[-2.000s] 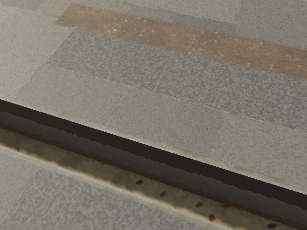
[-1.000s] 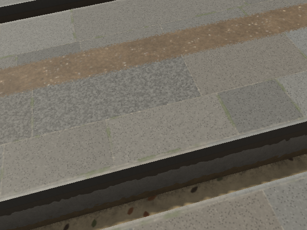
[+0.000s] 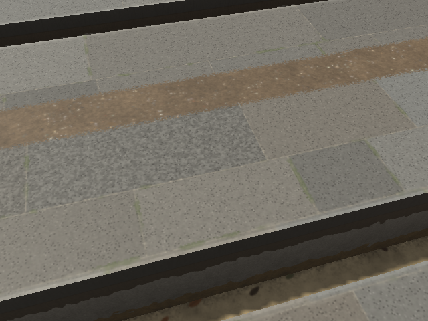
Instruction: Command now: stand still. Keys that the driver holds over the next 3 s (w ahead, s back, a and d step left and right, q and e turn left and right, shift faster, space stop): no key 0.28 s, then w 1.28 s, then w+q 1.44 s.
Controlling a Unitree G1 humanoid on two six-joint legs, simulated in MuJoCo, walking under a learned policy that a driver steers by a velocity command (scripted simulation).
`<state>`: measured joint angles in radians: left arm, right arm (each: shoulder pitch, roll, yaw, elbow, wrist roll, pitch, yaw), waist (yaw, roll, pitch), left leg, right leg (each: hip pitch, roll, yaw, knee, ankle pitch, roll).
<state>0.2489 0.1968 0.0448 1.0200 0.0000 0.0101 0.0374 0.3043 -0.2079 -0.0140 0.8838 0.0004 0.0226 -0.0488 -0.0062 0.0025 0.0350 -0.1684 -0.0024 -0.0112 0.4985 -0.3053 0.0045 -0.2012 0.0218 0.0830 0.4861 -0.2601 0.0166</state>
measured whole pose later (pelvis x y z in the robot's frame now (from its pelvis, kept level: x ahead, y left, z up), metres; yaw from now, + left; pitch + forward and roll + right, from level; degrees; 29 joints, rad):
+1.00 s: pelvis +0.23 -0.02 -0.02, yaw +0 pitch +1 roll -1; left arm 0.51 0.21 0.02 1.10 0.00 -0.05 0.01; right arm 0.03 -0.23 -0.03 0.77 0.02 -0.07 0.03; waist 0.07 0.01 0.02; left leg -0.48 0.00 0.02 0.62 -0.11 0.07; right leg 0.11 0.02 -0.01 0.37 -0.46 -0.02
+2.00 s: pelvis +0.85 -0.23 -0.03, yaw +10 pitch -1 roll -2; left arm 0.39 0.19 0.02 1.05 0.04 -0.07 -0.02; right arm 0.13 -0.29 -0.06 0.78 0.04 -0.02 0.00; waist 0.04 0.06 0.05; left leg -0.82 -0.01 0.01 1.62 -0.23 0.13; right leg -0.44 -0.06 -0.14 0.73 -0.28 -0.01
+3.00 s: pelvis +1.42 +0.02 -0.02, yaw +46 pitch +2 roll -2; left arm 0.02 0.27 0.05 0.70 0.01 -0.13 -0.02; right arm 0.41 -0.30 -0.08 0.73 0.02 -0.02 -0.03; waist -0.06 0.01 0.02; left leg -0.15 -0.06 -0.22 0.95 -0.55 0.03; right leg -0.49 0.03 -0.03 0.55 -0.10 -0.02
